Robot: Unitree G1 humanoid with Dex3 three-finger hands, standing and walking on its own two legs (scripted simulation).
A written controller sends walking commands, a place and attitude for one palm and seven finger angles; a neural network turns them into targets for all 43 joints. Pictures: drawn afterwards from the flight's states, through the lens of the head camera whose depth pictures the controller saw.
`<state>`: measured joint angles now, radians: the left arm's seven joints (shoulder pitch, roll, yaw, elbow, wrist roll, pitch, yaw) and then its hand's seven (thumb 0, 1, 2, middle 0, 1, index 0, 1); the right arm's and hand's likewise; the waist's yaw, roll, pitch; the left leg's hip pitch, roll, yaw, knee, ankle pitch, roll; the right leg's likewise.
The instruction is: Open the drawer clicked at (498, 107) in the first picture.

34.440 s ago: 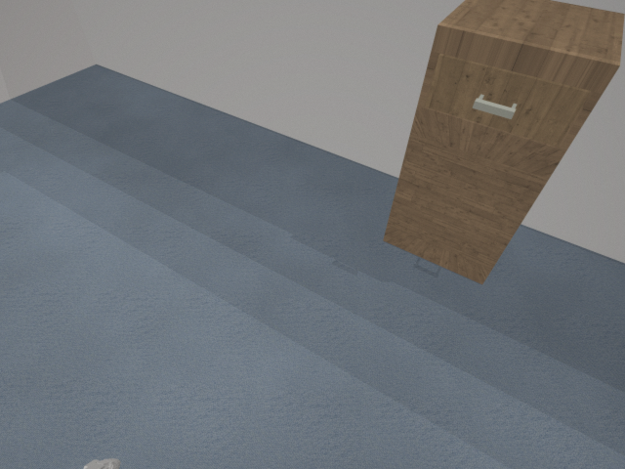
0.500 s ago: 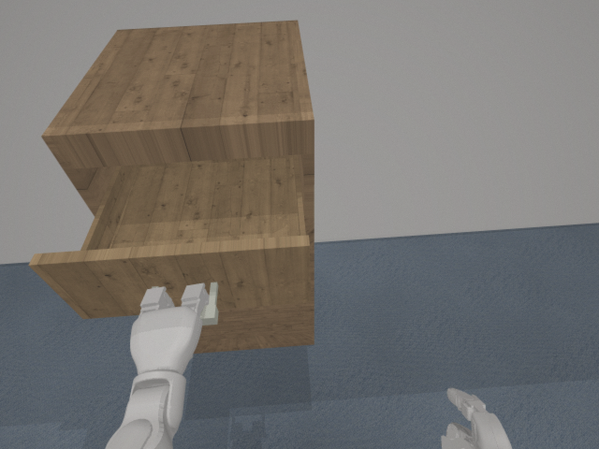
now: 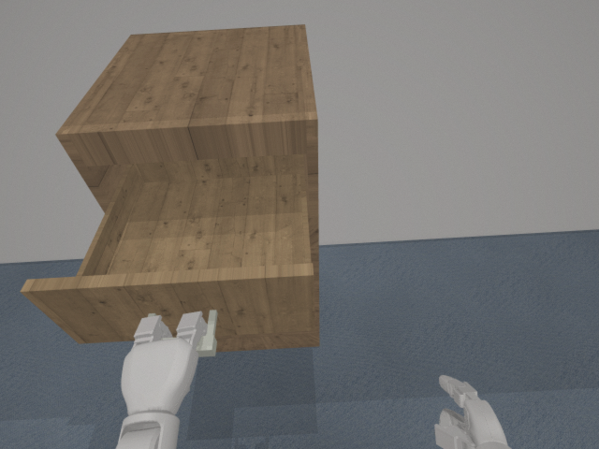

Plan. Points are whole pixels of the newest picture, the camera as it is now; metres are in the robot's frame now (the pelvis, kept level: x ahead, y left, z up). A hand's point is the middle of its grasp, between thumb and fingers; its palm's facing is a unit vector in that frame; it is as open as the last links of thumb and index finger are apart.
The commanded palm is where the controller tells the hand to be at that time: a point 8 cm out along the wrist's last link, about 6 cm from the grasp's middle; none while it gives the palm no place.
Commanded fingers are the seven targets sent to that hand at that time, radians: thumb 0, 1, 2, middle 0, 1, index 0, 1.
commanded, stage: pull the drawer open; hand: left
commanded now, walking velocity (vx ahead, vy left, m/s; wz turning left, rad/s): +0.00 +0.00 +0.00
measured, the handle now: (179, 333) +0.28 +0.20 +0.00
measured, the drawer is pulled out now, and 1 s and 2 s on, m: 0.26 0.30 0.29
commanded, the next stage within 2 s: open the thumb to release the handle in 0.50 s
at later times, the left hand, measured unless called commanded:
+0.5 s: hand (174, 410) +0.18 +0.18 -0.02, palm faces -0.01 -0.13 -0.99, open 5.8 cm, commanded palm +0.12 +0.19 +0.03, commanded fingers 0.00 0.90 0.90 -0.40 -1.35 -0.40 -1.35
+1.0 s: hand (175, 405) +0.19 +0.18 -0.02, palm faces +0.02 -0.11 -0.99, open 10.1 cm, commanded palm +0.16 +0.19 +0.03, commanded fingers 0.00 -0.50 0.30 -0.30 -1.20 -0.30 -1.20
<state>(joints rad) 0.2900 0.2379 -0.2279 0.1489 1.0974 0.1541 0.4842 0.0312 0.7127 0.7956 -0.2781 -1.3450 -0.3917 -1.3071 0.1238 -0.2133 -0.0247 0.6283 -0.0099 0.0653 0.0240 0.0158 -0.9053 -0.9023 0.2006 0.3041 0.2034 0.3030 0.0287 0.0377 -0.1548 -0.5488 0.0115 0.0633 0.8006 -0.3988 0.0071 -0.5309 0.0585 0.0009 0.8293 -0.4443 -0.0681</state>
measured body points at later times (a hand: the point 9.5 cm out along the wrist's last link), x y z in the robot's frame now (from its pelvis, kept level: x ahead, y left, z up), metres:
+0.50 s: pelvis +0.00 -0.01 -0.01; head +0.00 -0.04 +0.44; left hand +0.18 +0.19 +0.03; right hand +0.21 -0.22 -0.10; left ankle +0.00 +0.12 -0.70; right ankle -0.02 -0.08 -0.70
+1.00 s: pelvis -0.01 -0.01 +0.00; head -0.01 -0.04 +0.44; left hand +0.18 +0.19 +0.03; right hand +0.20 -0.21 -0.10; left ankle +0.00 +0.12 -0.70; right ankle -0.02 -0.08 -0.70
